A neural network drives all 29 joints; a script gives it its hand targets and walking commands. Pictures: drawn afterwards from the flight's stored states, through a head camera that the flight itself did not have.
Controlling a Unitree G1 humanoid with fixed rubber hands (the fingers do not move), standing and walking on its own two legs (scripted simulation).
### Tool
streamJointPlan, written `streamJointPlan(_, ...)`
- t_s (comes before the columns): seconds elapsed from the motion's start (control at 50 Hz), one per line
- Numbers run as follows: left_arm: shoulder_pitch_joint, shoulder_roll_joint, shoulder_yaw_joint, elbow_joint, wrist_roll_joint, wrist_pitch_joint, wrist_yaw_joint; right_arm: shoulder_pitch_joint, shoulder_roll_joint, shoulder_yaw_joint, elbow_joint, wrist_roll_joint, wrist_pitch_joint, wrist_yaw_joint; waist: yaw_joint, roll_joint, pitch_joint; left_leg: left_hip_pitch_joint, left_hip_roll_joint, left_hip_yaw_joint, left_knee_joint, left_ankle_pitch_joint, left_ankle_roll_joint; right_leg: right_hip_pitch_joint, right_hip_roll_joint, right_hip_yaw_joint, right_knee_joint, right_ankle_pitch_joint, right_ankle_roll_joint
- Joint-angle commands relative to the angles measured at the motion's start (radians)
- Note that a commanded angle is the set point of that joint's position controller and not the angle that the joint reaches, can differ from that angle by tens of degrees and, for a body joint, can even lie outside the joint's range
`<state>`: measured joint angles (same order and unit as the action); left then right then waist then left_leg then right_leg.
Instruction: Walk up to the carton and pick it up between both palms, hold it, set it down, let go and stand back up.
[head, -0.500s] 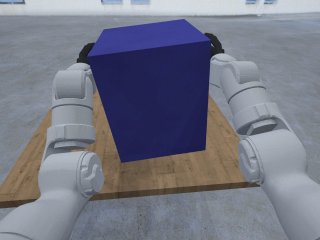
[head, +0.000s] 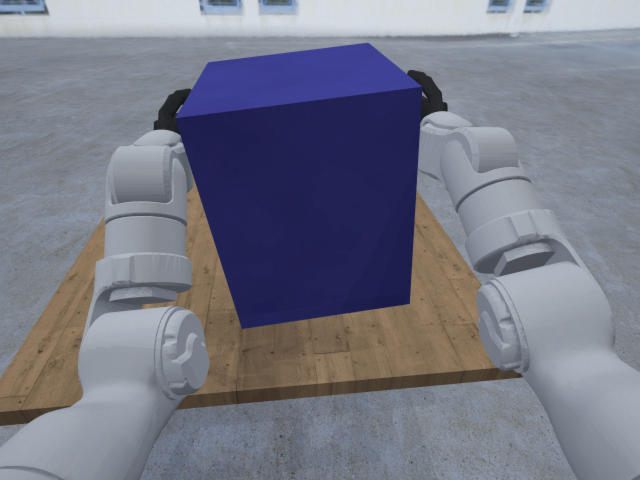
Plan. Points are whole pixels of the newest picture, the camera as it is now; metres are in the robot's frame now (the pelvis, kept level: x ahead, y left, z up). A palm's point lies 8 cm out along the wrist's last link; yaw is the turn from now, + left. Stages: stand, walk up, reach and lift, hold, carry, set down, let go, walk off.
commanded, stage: hold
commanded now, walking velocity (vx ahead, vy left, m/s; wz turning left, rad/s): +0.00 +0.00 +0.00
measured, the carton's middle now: (307, 181) +0.37 +0.00 +0.26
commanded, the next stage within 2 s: none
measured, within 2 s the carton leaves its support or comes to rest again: neither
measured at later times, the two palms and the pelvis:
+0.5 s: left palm (171, 151) +0.37 +0.15 +0.30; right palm (430, 134) +0.37 -0.14 +0.32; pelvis +0.00 +0.00 +0.00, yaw +0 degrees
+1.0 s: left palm (174, 152) +0.37 +0.15 +0.30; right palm (430, 137) +0.37 -0.14 +0.32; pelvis +0.00 +0.00 +0.00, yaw +0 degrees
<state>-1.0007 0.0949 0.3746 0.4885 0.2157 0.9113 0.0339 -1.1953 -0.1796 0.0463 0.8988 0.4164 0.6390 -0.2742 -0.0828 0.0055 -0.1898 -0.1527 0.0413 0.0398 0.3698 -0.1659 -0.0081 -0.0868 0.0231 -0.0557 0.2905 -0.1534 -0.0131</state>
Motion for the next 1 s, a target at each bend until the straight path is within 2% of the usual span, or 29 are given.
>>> streamJointPlan(0.0, -0.912, -0.541, -0.341, -0.194, -0.193, -0.100, -0.171, -0.712, 0.644, 0.090, -0.233, 0.155, 0.000, 0.123, -0.012, 0.053, -0.258, 0.111, -0.062, -0.050, -0.040, 0.155, -0.046, 0.030, 0.056, 0.064, -0.023, 0.171, 0.064)
streamJointPlan(0.04, -0.931, -0.558, -0.373, -0.230, -0.214, -0.105, -0.167, -0.737, 0.654, 0.104, -0.293, 0.164, -0.011, 0.122, -0.021, 0.056, -0.323, 0.130, -0.067, -0.051, -0.024, 0.196, -0.051, 0.048, 0.056, 0.062, -0.019, 0.223, 0.068)
streamJointPlan(0.06, -0.912, -0.548, -0.360, -0.209, -0.205, -0.103, -0.164, -0.732, 0.652, 0.110, -0.285, 0.170, -0.007, 0.123, -0.012, 0.057, -0.304, 0.126, -0.068, -0.052, -0.028, 0.192, -0.051, 0.045, 0.056, 0.063, -0.019, 0.214, 0.068)
streamJointPlan(0.12, -0.888, -0.555, -0.363, -0.249, -0.204, -0.100, -0.155, -0.702, 0.662, 0.139, -0.307, 0.186, -0.003, 0.121, -0.002, 0.054, -0.348, 0.157, -0.071, -0.050, -0.008, 0.258, -0.048, 0.070, 0.057, 0.065, -0.008, 0.291, 0.074)
streamJointPlan(0.16, -0.897, -0.551, -0.361, -0.261, -0.204, -0.098, -0.153, -0.708, 0.672, 0.148, -0.319, 0.194, -0.001, 0.120, 0.005, 0.045, -0.358, 0.156, -0.074, -0.049, -0.010, 0.252, -0.045, 0.074, 0.061, 0.062, -0.011, 0.278, 0.077)
streamJointPlan(0.2, -0.872, -0.551, -0.360, -0.248, -0.196, -0.089, -0.157, -0.690, 0.650, 0.134, -0.301, 0.189, 0.003, 0.121, -0.005, 0.064, -0.321, 0.148, -0.070, -0.052, -0.013, 0.241, -0.052, 0.061, 0.061, 0.064, -0.012, 0.261, 0.071)
streamJointPlan(0.24, -0.874, -0.548, -0.345, -0.236, -0.189, -0.084, -0.156, -0.701, 0.656, 0.134, -0.287, 0.184, 0.006, 0.126, 0.008, 0.050, -0.300, 0.142, -0.067, -0.044, -0.024, 0.221, -0.048, 0.058, 0.060, 0.063, -0.015, 0.237, 0.069)
streamJointPlan(0.3, -0.889, -0.542, -0.356, -0.223, -0.191, -0.083, -0.165, -0.693, 0.636, 0.108, -0.264, 0.168, 0.007, 0.122, -0.018, 0.067, -0.277, 0.129, -0.067, -0.049, -0.031, 0.187, -0.056, 0.044, 0.059, 0.062, -0.020, 0.205, 0.065)
streamJointPlan(0.32, -0.887, -0.555, -0.368, -0.213, -0.201, -0.084, -0.165, -0.724, 0.637, 0.105, -0.284, 0.165, 0.004, 0.122, -0.021, 0.054, -0.279, 0.124, -0.063, -0.050, -0.032, 0.182, -0.054, 0.042, 0.060, 0.059, -0.022, 0.195, 0.064)
streamJointPlan(0.36, -0.886, -0.544, -0.352, -0.206, -0.197, -0.088, -0.163, -0.715, 0.645, 0.102, -0.282, 0.159, 0.004, 0.124, -0.014, 0.032, -0.282, 0.126, -0.065, -0.048, -0.032, 0.179, -0.047, 0.043, 0.058, 0.064, -0.023, 0.199, 0.066)
streamJointPlan(0.44, -0.922, -0.554, -0.350, -0.191, -0.204, -0.097, -0.160, -0.740, 0.659, 0.105, -0.269, 0.158, 0.001, 0.127, -0.009, 0.034, -0.280, 0.115, -0.067, -0.050, -0.035, 0.153, -0.041, 0.031, 0.054, 0.063, -0.029, 0.178, 0.069)
streamJointPlan(0.48, -0.900, -0.536, -0.324, -0.175, -0.182, -0.095, -0.161, -0.727, 0.661, 0.107, -0.241, 0.155, 0.004, 0.129, 0.008, 0.028, -0.246, 0.111, -0.064, -0.048, -0.042, 0.141, -0.033, 0.020, 0.051, 0.064, -0.030, 0.160, 0.068)
streamJointPlan(0.54, -0.921, -0.542, -0.328, -0.162, -0.187, -0.098, -0.161, -0.739, 0.650, 0.092, -0.230, 0.157, -0.002, 0.134, 0.001, 0.048, -0.268, 0.110, -0.063, -0.047, -0.047, 0.125, -0.039, 0.010, 0.054, 0.062, -0.031, 0.127, 0.060)
streamJointPlan(0.58, -0.929, -0.546, -0.335, -0.166, -0.190, -0.101, -0.161, -0.725, 0.645, 0.077, -0.207, 0.150, 0.000, 0.136, -0.007, 0.047, -0.274, 0.114, -0.059, -0.051, -0.049, 0.133, -0.042, 0.017, 0.053, 0.064, -0.029, 0.146, 0.059)
streamJointPlan(0.6, -0.921, -0.545, -0.323, -0.180, -0.188, -0.103, -0.158, -0.733, 0.652, 0.088, -0.231, 0.156, -0.010, 0.139, 0.006, 0.050, -0.300, 0.120, -0.063, -0.046, -0.040, 0.153, -0.041, 0.029, 0.054, 0.065, -0.030, 0.158, 0.059)
streamJointPlan(0.66, -0.899, -0.545, -0.332, -0.160, -0.196, -0.106, -0.159, -0.736, 0.647, 0.088, -0.246, 0.148, -0.011, 0.132, -0.007, 0.025, -0.301, 0.118, -0.065, -0.050, -0.039, 0.145, -0.034, 0.036, 0.054, 0.063, -0.032, 0.172, 0.066)
streamJointPlan(0.68, -0.912, -0.551, -0.341, -0.174, -0.202, -0.107, -0.159, -0.739, 0.648, 0.088, -0.249, 0.151, -0.012, 0.131, -0.011, 0.041, -0.316, 0.124, -0.066, -0.049, -0.031, 0.165, -0.040, 0.041, 0.053, 0.062, -0.027, 0.195, 0.064)
streamJointPlan(0.72, -0.888, -0.542, -0.328, -0.176, -0.193, -0.108, -0.160, -0.724, 0.653, 0.103, -0.258, 0.156, -0.010, 0.127, -0.001, 0.024, -0.313, 0.125, -0.068, -0.047, -0.032, 0.172, -0.035, 0.052, 0.056, 0.065, -0.030, 0.198, 0.070)
streamJointPlan(0.78, -0.895, -0.553, -0.347, -0.174, -0.202, -0.104, -0.160, -0.738, 0.650, 0.101, -0.272, 0.159, -0.010, 0.125, -0.010, 0.047, -0.301, 0.119, -0.069, -0.050, -0.028, 0.168, -0.040, 0.036, 0.051, 0.066, -0.027, 0.211, 0.068)
streamJointPlan(0.8, -0.908, -0.546, -0.343, -0.177, -0.195, -0.105, -0.160, -0.720, 0.652, 0.097, -0.244, 0.161, -0.008, 0.124, -0.011, 0.052, -0.297, 0.120, -0.070, -0.049, -0.033, 0.164, -0.042, 0.039, 0.054, 0.064, -0.026, 0.195, 0.066)
streamJointPlan(0.82, -0.913, -0.548, -0.331, -0.182, -0.191, -0.107, -0.159, -0.727, 0.662, 0.104, -0.246, 0.162, -0.006, 0.128, 0.001, 0.041, -0.283, 0.117, -0.068, -0.047, -0.037, 0.159, -0.038, 0.035, 0.053, 0.063, -0.031, 0.186, 0.069)
streamJointPlan(0.84, -0.912, -0.535, -0.330, -0.183, -0.191, -0.106, -0.162, -0.725, 0.660, 0.094, -0.243, 0.155, -0.007, 0.125, -0.005, 0.038, -0.276, 0.117, -0.071, -0.046, -0.033, 0.153, -0.037, 0.029, 0.049, 0.064, -0.032, 0.192, 0.072)
streamJointPlan(0.86, -0.915, -0.536, -0.328, -0.164, -0.189, -0.107, -0.164, -0.740, 0.664, 0.094, -0.249, 0.153, -0.009, 0.125, -0.003, 0.031, -0.272, 0.107, -0.070, -0.050, -0.042, 0.123, -0.032, 0.024, 0.051, 0.064, -0.036, 0.153, 0.071)
streamJointPlan(0.9, -0.920, -0.537, -0.322, -0.165, -0.180, -0.106, -0.165, -0.763, 0.671, 0.104, -0.251, 0.155, -0.010, 0.126, 0.007, 0.034, -0.283, 0.106, -0.068, -0.043, -0.039, 0.123, -0.027, 0.025, 0.045, 0.066, -0.032, 0.158, 0.073)
streamJointPlan(0.94, -0.931, -0.556, -0.352, -0.196, -0.207, -0.113, -0.159, -0.755, 0.668, 0.100, -0.269, 0.155, -0.017, 0.125, -0.008, 0.044, -0.313, 0.120, -0.069, -0.048, -0.028, 0.157, -0.035, 0.032, 0.048, 0.061, -0.025, 0.191, 0.071)
streamJointPlan(0.98, -0.925, -0.554, -0.355, -0.196, -0.211, -0.114, -0.156, -0.757, 0.671, 0.108, -0.302, 0.160, -0.019, 0.124, -0.008, 0.038, -0.341, 0.134, -0.070, -0.051, -0.021, 0.176, -0.035, 0.036, 0.050, 0.067, -0.026, 0.216, 0.071)
